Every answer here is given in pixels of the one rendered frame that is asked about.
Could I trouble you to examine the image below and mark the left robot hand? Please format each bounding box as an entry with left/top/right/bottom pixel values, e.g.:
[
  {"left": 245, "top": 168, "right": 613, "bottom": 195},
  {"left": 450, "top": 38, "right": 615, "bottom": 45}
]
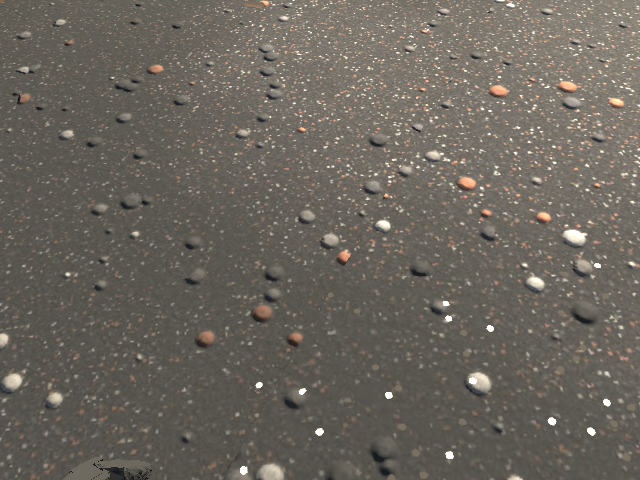
[{"left": 63, "top": 457, "right": 152, "bottom": 480}]

